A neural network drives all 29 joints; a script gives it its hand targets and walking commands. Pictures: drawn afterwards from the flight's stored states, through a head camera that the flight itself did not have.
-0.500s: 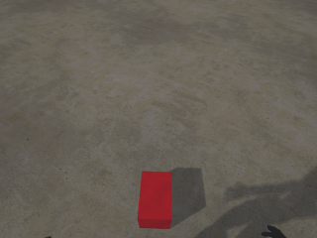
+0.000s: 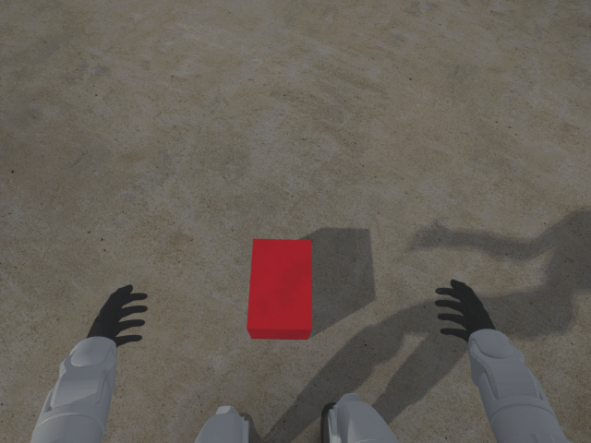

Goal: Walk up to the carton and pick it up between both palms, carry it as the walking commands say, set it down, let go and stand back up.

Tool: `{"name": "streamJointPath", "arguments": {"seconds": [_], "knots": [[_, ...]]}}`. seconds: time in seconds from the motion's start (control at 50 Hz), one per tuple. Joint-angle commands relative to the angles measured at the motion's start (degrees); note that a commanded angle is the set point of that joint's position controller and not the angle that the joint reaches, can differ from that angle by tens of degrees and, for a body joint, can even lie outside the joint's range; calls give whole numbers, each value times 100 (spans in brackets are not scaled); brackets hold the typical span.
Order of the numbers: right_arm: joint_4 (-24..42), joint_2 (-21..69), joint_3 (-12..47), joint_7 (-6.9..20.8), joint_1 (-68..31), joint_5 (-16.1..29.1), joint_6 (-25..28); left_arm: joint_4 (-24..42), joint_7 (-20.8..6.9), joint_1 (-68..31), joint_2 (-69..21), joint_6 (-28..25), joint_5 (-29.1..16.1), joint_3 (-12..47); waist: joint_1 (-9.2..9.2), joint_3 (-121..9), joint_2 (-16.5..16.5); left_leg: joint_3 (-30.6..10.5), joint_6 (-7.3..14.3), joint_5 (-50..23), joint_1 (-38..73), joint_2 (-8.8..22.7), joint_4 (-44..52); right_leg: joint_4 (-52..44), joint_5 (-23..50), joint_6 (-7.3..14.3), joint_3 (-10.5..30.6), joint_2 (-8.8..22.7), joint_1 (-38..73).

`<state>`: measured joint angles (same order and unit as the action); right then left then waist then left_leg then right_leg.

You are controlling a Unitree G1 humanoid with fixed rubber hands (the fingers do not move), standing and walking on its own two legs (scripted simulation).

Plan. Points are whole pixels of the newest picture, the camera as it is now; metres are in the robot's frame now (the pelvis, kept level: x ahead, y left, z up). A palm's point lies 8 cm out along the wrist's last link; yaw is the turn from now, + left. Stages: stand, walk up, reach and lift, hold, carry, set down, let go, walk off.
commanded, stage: reach and lift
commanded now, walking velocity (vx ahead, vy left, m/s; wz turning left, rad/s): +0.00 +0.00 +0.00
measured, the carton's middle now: (280, 290) +0.48 +0.01 -0.64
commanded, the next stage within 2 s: none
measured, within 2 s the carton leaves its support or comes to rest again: neither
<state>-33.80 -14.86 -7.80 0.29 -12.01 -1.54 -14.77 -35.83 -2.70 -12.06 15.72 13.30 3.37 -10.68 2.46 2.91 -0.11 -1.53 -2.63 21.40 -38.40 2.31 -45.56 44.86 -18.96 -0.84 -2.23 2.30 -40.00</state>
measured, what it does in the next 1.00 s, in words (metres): lowers itself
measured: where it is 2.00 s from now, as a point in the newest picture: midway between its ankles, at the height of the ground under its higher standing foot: outside the picture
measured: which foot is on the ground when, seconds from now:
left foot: down 0.00-1.00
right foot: down 0.00-1.00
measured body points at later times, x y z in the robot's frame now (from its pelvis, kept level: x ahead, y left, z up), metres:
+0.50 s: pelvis -0.07 +0.01 -0.05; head +0.18 -0.01 +0.33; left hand +0.41 +0.20 -0.14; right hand +0.38 -0.23 -0.14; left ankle +0.00 +0.14 -0.70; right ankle +0.02 -0.13 -0.70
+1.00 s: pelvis -0.04 +0.00 -0.07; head +0.30 +0.00 +0.23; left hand +0.52 +0.17 -0.20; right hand +0.49 -0.18 -0.20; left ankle +0.00 +0.15 -0.70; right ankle +0.02 -0.13 -0.70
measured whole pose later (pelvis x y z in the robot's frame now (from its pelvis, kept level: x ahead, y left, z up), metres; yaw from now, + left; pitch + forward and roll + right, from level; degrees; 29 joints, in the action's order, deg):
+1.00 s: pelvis -0.04 +0.00 -0.07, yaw +0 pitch +49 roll +0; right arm -47.7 -6.3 -25.2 -6.3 -70.1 -10.0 -8.9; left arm -52.8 0.5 -72.6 13.2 6.6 8.2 -23.4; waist 1.9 -1.6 0.1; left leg -2.3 -2.5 17.8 -88.2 1.0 -56.9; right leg 55.4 -14.6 -1.7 1.5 1.3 -89.8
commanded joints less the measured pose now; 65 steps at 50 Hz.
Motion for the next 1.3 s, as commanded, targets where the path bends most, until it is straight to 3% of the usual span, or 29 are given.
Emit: {"name": "streamJointPath", "arguments": {"seconds": [0.0,0.08,0.14,0.28,0.34,0.44,0.54,0.64,0.78,0.9,0.96,1.0,1.04,1.08,1.12,1.16,1.22,1.28], "knots": [[-27,-735,-311,-7,-864,4,274,318,242,-1016,574,-214,-124,-37,191,-2679,333,156,-125,-2552,123,-552,82,216,3035,-73,-21,-440,1057],[-59,-886,-473,57,-1688,46,383,435,382,-1873,450,-219,-241,51,232,-3314,428,28,-92,-2711,199,-476,-68,317,2560,-41,-112,-472,302],[-65,-979,-572,83,-2363,115,368,392,473,-2493,442,-124,-212,15,121,-3686,469,29,-72,-2465,129,-448,-136,373,2120,-44,-135,-481,-48],[-364,-814,-489,38,-4047,125,30,-279,557,-3979,474,204,-222,-190,-78,-3625,80,226,15,-817,-1146,-471,-26,425,917,-158,-157,-464,-303],[-625,-647,-527,-49,-4694,96,-62,-582,545,-4726,601,241,-243,-370,-164,-3766,-47,300,57,-488,-1516,-503,-65,463,654,-182,-151,-479,-384],[-1017,-428,-824,-287,-5472,-13,-39,-896,460,-5766,630,130,-166,-535,-73,-4202,12,405,59,-265,-1821,-582,-229,545,510,-146,-125,-543,-545],[-945,-201,-1125,-552,-6079,-255,178,-1040,358,-6397,567,-137,-16,-697,29,-5007,-44,475,50,-697,-2129,-666,-492,744,1281,-141,-17,-616,-134],[-656,56,-1314,-753,-6529,-363,434,-1124,335,-6744,660,-443,160,-970,-116,-5634,-76,550,80,-1366,-2830,-784,-666,1037,2672,-190,219,-607,544],[-700,488,-1385,-789,-6960,-492,636,-1238,338,-7280,648,-763,409,-1285,-321,-5925,-185,599,107,-2127,-3531,-878,-882,1327,3854,-251,400,-606,662],[-813,407,-1752,-686,-6931,-893,710,-1148,299,-7169,249,-795,496,-1285,-55,-6421,-72,531,-15,-3009,-3273,-873,-1015,1463,4443,-226,229,-709,396],[-700,275,-2019,-545,-6766,-1045,819,-915,376,-7080,-4,-785,556,-1196,77,-6665,198,295,-77,-3851,-2198,-760,-1182,1460,4207,-216,7,-788,-627],[-570,148,-2136,-405,-6695,-1077,920,-672,443,-7138,-256,-767,621,-1087,152,-6653,564,65,-92,-4625,-842,-631,-1429,1332,3451,-231,-163,-853,-2121],[-534,103,-2161,-290,-6742,-1068,993,-566,535,-7296,-353,-743,740,-1045,102,-6407,835,-66,-142,-4968,-170,-531,-1635,1327,2847,-208,-270,-877,-3364],[-653,111,-2135,-224,-6899,-1058,980,-534,612,-7548,-318,-699,871,-1108,-3,-6090,833,-33,-167,-4379,-431,-519,-1751,1442,2325,-206,-302,-866,-3821],[-792,207,-2131,-172,-7029,-1065,925,-650,634,-7665,-325,-664,955,-1210,-78,-5620,671,162,-149,-3389,-1456,-575,-1748,1638,2065,-264,-284,-840,-3654],[-994,236,-2161,-173,-7131,-1088,852,-863,626,-7733,-307,-615,972,-1288,-29,-5378,507,299,-128,-2515,-2328,-633,-1808,1900,1808,-321,-283,-826,-3387],[-1323,150,-2262,-202,-7123,-1142,758,-1262,588,-7658,-264,-497,947,-1320,53,-5240,488,403,-141,-1785,-2954,-707,-2119,2294,1374,-316,-307,-824,-3550],[-1280,33,-2317,-299,-7429,-1193,711,-1431,548,-7871,-140,-448,838,-1381,143,-5328,237,463,-107,-1114,-3521,-749,-2450,2659,968,-313,-343,-827,-3573]]}}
